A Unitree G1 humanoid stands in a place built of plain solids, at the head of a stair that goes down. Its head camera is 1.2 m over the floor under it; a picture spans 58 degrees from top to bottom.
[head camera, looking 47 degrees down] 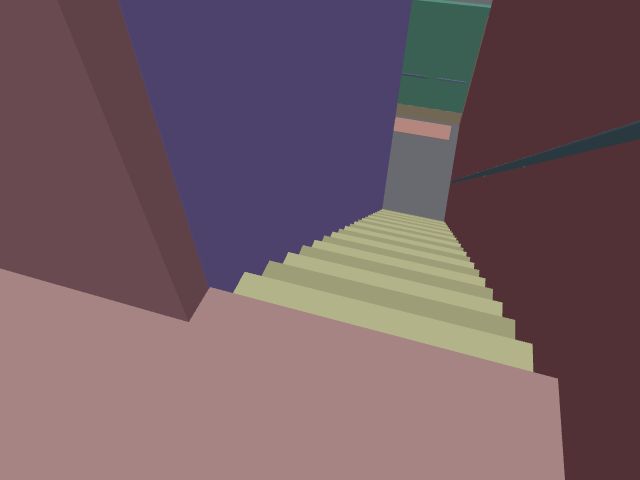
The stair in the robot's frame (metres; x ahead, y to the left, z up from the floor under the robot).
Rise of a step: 0.19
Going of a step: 0.23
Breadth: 1.12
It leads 17 degrees to the right of straight ahead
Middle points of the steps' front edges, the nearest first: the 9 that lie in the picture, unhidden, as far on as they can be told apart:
0.73 -0.16 0.00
0.95 -0.23 -0.19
1.18 -0.30 -0.38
1.40 -0.36 -0.57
1.62 -0.43 -0.76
1.84 -0.50 -0.95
2.06 -0.57 -1.13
2.28 -0.64 -1.32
2.51 -0.71 -1.51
